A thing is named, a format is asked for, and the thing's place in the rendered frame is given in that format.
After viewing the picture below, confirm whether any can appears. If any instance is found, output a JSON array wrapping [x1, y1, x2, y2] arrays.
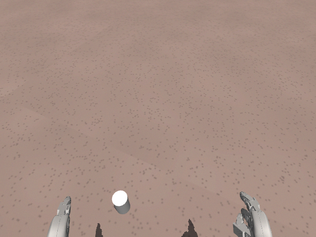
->
[[112, 191, 130, 214]]

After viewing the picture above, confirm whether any right robot hand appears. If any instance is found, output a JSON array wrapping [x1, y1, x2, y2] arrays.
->
[[233, 192, 273, 237]]

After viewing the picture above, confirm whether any left robot hand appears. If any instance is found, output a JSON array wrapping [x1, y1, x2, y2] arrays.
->
[[47, 196, 71, 237]]

